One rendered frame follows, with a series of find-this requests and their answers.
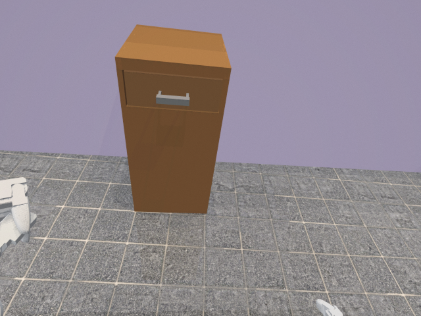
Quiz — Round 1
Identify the handle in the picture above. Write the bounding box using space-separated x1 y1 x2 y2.
156 91 189 106

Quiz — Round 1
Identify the cabinet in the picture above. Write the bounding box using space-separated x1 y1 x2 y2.
115 24 232 214

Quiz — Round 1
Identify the left robot hand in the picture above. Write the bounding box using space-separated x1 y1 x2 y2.
0 177 37 256

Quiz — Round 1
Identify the right robot hand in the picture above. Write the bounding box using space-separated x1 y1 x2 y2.
316 299 343 316

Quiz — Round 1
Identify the drawer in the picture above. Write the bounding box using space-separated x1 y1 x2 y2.
124 70 223 112

